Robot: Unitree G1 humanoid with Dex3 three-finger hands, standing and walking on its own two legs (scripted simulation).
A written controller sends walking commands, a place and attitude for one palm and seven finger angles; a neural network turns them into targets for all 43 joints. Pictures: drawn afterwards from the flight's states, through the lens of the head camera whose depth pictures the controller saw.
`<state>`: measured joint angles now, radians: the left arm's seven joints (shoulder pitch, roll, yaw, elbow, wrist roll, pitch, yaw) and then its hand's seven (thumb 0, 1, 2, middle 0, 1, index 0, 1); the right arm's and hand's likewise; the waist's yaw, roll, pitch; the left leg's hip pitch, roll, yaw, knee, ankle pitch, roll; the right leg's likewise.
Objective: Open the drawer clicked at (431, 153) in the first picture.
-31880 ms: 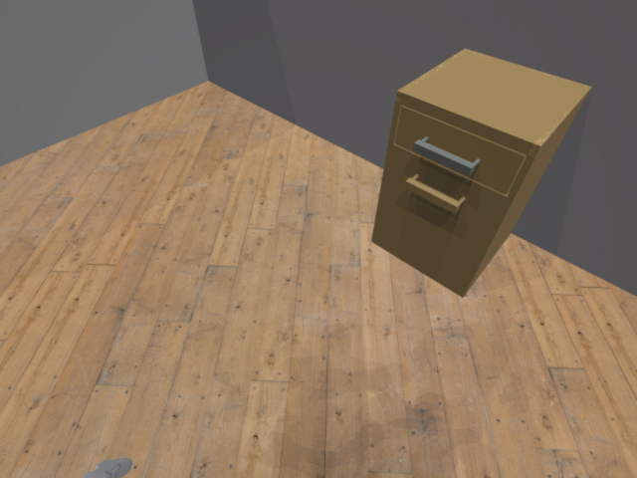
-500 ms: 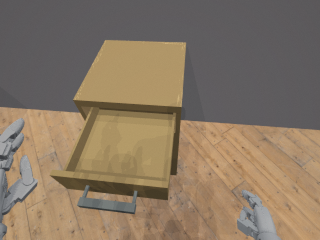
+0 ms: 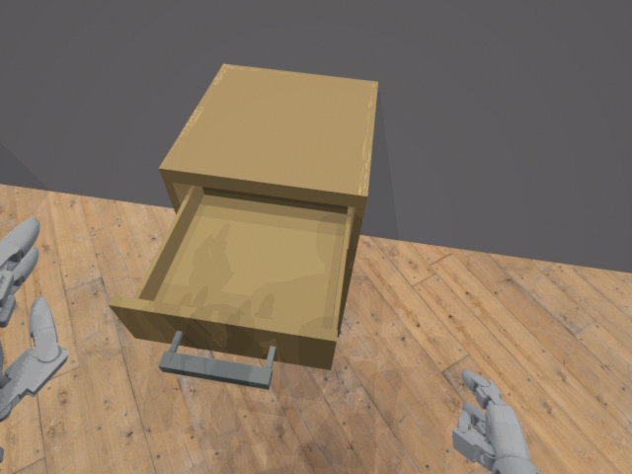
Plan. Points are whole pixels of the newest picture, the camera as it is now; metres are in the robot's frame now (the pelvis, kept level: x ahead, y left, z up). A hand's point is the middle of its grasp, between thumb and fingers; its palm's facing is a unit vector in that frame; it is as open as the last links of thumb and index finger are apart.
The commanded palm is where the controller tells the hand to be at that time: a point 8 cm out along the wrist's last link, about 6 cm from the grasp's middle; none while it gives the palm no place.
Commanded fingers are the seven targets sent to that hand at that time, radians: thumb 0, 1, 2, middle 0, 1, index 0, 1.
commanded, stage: step back with the hand held close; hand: left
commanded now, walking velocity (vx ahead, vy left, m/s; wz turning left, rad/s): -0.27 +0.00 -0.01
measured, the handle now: (220, 357) +0.32 +0.19 -0.19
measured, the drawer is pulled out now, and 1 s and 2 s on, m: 0.30 0.30 0.30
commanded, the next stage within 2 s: stop stepping back and stand still in 1.18 s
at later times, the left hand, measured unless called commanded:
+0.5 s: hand (66, 359) +0.18 +0.23 +0.16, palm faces +0.30 -0.83 -0.47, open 7.4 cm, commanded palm +0.11 +0.28 +0.18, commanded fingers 0.00 0.90 0.90 -0.20 -0.30 -0.20 -0.30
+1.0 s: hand (103, 435) +0.13 +0.16 +0.18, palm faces +0.16 -0.78 -0.60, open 7.4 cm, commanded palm +0.06 +0.23 +0.18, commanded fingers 0.00 0.90 0.90 -0.20 -0.30 -0.20 -0.30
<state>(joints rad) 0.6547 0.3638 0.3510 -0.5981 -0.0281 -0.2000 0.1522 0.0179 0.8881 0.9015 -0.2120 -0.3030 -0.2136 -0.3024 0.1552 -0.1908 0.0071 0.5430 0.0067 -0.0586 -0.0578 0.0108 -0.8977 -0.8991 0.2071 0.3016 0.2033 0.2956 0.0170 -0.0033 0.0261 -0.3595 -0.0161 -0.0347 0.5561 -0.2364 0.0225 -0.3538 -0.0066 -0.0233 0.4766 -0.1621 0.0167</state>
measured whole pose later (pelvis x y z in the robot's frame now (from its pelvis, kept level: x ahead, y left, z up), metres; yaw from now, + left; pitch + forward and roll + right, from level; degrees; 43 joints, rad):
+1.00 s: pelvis -0.08 -0.05 +0.01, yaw -3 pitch +7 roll +1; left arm 0.72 0.49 0.44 -0.68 -0.05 -0.29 0.08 0.02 0.88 0.90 -0.22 -0.30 -0.22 -0.30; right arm 0.12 -0.17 0.02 0.61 0.02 -0.04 -0.04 0.01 -0.90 -0.90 0.21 0.30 0.21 0.30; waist -0.01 -0.03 -0.01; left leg -0.52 -0.02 0.03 0.72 -0.37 0.00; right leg -0.15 0.06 0.00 0.37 -0.32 -0.07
